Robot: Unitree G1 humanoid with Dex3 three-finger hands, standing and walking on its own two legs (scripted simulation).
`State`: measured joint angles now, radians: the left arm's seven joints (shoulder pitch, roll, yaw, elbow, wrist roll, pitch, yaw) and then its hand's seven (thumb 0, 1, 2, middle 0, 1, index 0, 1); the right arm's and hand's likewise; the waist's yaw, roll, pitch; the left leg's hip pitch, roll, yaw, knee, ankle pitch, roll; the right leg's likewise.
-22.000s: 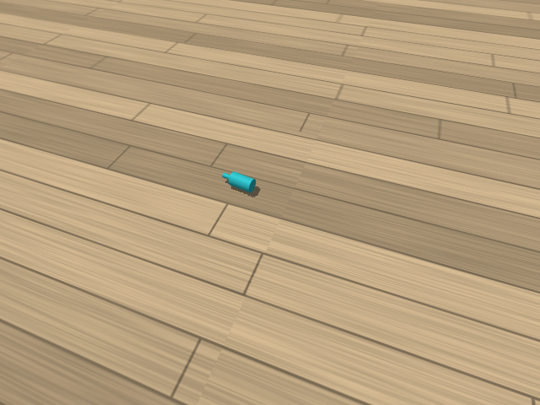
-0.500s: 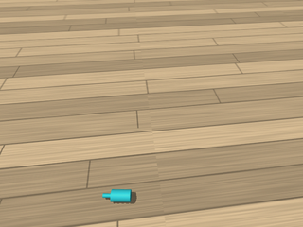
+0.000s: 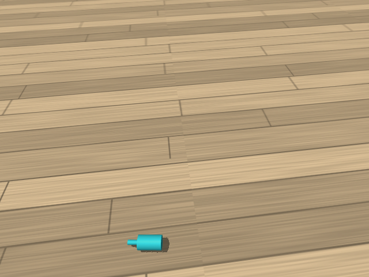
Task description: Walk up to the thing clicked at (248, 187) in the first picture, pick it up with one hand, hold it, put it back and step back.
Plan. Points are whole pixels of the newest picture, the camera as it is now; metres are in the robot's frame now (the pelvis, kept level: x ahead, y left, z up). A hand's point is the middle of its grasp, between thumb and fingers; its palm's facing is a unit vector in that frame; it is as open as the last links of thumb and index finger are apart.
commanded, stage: walk up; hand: left
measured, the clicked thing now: (144, 242) +0.42 +0.25 -0.74
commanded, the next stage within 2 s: none
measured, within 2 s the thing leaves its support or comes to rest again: neither
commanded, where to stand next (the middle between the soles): +0.03 -0.01 m, yaw -1 degrees
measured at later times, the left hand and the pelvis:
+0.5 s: hand out of the picture +0.07 +0.30 -0.18, palm faces -0.08 -0.94 -0.34, open 7.4 cm; pelvis -0.01 +0.02 -0.02, yaw -3 degrees
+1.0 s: hand out of the picture +0.06 +0.33 -0.16, palm faces -0.03 -0.91 -0.42, open 7.4 cm; pelvis +0.00 +0.04 -0.02, yaw +0 degrees
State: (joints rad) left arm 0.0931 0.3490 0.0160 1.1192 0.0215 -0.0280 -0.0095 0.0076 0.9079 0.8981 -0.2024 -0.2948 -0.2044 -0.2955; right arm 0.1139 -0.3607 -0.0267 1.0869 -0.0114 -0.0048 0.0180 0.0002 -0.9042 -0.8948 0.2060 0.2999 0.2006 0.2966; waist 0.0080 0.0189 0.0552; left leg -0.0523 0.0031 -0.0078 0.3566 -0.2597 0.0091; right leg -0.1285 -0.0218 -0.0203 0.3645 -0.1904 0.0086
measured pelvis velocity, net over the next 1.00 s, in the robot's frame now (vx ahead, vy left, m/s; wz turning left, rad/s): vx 0.00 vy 0.04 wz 0.00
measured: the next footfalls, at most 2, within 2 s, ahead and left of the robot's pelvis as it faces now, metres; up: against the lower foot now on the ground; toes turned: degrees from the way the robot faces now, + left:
left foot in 0.18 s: +0.08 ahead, +0.15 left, +0.00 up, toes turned +2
right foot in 0.58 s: +0.03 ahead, -0.14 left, +0.00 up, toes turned -2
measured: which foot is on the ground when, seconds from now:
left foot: down 0.00-0.02, up 0.04-0.16, down 0.18-0.60, up 0.62-0.88, down 0.90-1.00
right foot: down 0.00-0.20, up 0.22-0.56, down 0.58-0.92, up 0.94-1.00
